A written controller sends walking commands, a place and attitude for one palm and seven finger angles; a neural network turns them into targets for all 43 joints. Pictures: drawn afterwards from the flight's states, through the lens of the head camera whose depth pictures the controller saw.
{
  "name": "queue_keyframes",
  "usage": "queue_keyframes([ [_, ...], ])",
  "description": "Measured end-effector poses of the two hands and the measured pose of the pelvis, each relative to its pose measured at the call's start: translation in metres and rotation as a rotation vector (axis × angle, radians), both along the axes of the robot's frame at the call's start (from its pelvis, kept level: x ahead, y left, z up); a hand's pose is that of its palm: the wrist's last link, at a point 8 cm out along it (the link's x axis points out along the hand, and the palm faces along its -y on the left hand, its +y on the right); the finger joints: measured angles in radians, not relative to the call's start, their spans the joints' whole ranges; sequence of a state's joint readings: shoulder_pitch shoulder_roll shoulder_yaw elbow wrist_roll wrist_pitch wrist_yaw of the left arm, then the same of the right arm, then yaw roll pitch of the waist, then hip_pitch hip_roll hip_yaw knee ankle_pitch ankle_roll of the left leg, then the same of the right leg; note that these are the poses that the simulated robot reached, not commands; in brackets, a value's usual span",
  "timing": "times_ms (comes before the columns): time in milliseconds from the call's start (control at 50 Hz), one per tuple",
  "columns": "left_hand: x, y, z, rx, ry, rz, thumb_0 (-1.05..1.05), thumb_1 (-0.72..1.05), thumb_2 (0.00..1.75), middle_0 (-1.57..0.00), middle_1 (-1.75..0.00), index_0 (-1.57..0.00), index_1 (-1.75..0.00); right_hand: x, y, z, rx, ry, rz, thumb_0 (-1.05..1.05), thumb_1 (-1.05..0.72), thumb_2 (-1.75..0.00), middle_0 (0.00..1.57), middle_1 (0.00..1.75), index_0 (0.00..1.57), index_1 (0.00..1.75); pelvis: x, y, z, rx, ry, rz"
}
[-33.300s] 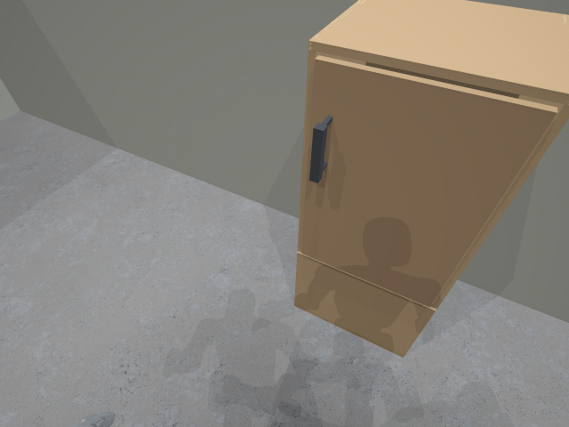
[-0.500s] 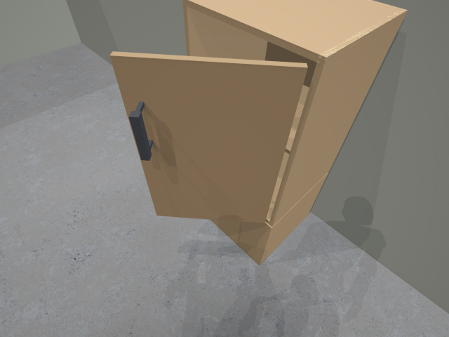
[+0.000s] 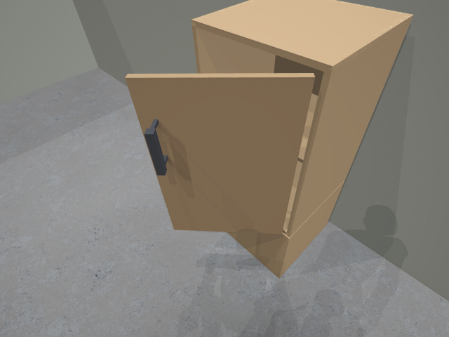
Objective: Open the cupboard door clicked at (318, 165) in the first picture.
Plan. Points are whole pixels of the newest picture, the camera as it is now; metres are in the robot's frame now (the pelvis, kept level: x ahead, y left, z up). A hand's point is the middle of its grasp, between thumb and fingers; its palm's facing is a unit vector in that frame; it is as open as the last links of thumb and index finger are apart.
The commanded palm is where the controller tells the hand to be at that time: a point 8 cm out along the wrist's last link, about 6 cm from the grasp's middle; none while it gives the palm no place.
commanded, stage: come to a stop and stand still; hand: left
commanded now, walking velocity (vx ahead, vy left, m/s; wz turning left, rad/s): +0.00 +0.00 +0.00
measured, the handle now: (158, 147) +0.53 +0.19 +0.05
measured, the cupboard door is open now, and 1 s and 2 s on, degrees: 42 42 42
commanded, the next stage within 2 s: look again from close up in 0.62 s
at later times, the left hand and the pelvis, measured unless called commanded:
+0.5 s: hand out of the picture +0.03 +0.17 -0.17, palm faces +0.01 -0.98 -0.21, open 7.3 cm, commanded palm none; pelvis +0.02 -0.01 +0.01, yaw +0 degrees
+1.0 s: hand out of the picture +0.03 +0.15 -0.17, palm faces +0.02 -0.98 -0.20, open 7.4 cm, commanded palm none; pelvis +0.03 -0.02 +0.01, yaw +0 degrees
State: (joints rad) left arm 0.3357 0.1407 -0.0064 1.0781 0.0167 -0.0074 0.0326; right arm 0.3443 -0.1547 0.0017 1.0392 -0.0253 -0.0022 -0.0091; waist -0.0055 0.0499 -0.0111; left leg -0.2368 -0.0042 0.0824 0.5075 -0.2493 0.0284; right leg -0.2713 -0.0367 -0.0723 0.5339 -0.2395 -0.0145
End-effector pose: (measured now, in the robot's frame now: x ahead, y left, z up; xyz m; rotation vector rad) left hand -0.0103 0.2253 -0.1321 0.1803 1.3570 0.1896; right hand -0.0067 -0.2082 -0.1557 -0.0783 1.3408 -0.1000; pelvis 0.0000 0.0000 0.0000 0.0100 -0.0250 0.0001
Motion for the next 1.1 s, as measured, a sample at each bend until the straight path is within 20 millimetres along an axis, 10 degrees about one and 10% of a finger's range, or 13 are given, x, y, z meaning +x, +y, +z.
queue_keyframes([
  [1100, 0.036, -0.029, -0.004, -0.043, 0.016, -0.006, 0.0, 0.91, 0.9, -0.2, -0.3, -0.2, -0.29, 0.034, -0.031, 0.014, -0.05, 0.058, 0.017, 0.0, -0.91, -0.9, 0.2, 0.3, 0.2, 0.29, 0.028, -0.024, 0.008, 0.002, -0.005, -0.003],
])
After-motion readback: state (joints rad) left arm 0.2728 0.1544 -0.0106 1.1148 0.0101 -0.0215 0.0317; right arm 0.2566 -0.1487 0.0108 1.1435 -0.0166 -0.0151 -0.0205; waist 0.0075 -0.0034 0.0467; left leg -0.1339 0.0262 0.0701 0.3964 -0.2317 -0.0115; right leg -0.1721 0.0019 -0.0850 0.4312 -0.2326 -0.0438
